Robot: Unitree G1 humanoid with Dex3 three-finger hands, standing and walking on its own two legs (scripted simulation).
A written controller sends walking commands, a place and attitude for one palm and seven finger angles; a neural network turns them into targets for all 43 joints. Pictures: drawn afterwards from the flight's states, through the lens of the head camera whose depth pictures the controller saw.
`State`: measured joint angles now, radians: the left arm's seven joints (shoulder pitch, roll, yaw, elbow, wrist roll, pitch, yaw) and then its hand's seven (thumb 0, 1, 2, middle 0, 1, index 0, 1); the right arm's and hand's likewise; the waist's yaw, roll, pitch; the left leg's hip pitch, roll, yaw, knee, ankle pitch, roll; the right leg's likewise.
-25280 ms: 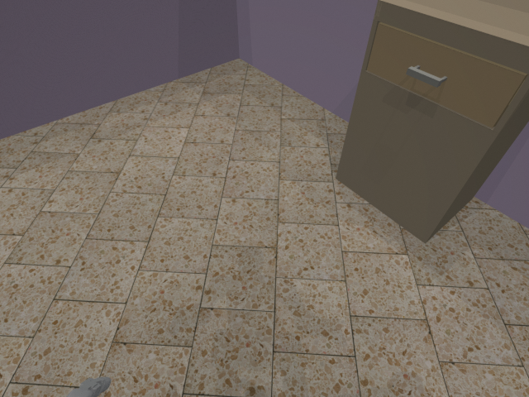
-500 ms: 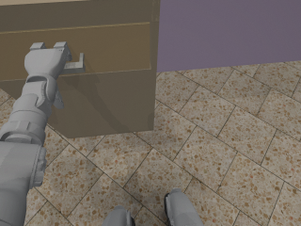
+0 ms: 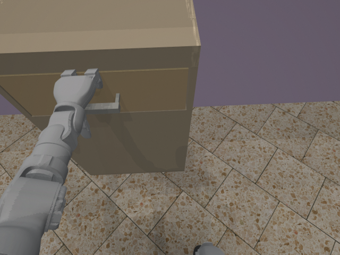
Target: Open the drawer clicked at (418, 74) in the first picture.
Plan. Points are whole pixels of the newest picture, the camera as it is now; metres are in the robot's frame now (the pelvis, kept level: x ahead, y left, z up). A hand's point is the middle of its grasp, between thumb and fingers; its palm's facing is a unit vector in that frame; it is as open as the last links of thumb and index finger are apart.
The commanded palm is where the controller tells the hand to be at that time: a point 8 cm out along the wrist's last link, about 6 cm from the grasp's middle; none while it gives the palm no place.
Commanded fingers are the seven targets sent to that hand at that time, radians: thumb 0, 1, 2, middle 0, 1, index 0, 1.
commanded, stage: lift the fingers back up to retry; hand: left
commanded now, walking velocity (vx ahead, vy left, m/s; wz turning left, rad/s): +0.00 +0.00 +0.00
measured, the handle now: (99, 102) +0.53 +0.19 -0.02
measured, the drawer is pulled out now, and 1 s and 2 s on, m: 0.00 0.00 0.00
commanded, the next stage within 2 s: re-aim the fingers above the handle in 0.06 s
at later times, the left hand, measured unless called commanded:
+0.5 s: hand (83, 104) +0.48 +0.21 +0.05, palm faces -0.02 +0.03 -1.00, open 13.8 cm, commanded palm +0.45 +0.20 +0.10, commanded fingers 0.00 -0.50 0.30 -0.30 -1.20 -0.30 -1.20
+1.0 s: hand (78, 109) +0.47 +0.22 +0.04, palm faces -0.09 +0.07 -0.99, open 13.8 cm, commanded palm +0.45 +0.20 +0.10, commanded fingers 0.00 -0.50 0.30 -0.30 -1.20 -0.30 -1.20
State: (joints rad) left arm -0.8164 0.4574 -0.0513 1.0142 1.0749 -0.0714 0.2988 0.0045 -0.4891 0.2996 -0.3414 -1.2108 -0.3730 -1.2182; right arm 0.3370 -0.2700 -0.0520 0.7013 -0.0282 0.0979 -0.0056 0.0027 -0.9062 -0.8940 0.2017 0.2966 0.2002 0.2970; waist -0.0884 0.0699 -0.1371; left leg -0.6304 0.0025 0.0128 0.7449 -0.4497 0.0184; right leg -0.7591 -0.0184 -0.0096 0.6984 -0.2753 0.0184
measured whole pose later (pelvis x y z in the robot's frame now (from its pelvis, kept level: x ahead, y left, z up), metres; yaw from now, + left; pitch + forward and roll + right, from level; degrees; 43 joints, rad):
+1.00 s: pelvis -0.02 -0.01 +0.00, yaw +0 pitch +19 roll +0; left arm -0.88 0.51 -0.08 1.12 1.09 -0.03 0.30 0.00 -0.49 0.30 -0.32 -1.20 -0.32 -1.20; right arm 0.32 -0.28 -0.06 0.72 -0.02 0.07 -0.02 0.00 -0.91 -0.89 0.20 0.30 0.20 0.30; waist -0.09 0.06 -0.10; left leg -0.64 0.00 0.02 0.72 -0.41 0.01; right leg -0.77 -0.02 0.00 0.69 -0.24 0.01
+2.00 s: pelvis -0.01 -0.01 +0.00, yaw -1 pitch +18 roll +1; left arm -0.85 0.46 -0.02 1.08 1.09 0.04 0.33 0.01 -0.49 0.30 -0.35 -1.23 -0.34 -1.22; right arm 0.29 -0.26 -0.03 0.72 -0.02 0.11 -0.01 0.00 -0.91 -0.89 0.20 0.30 0.20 0.30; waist -0.10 0.07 -0.12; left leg -0.61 0.00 0.04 0.71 -0.42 0.01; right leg -0.77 -0.01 0.02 0.70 -0.25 0.01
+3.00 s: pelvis -0.02 -0.01 -0.03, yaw +0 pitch +24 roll +0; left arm -0.85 0.46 -0.04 1.09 1.14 -0.02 0.47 0.00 -0.49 0.30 -0.31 -1.20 -0.32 -1.20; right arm 0.31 -0.27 -0.08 0.76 -0.05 0.06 0.02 0.00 -0.91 -0.89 0.20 0.30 0.20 0.30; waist -0.10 0.06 -0.14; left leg -0.84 0.00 0.01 0.92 -0.49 0.01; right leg -0.97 -0.02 -0.01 0.86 -0.31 0.01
